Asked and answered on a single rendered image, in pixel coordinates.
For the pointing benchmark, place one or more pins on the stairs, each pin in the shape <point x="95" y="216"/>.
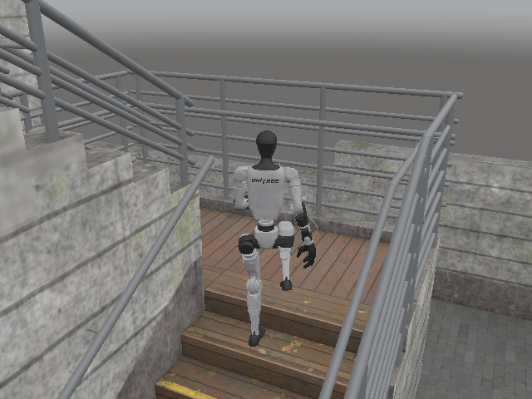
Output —
<point x="290" y="362"/>

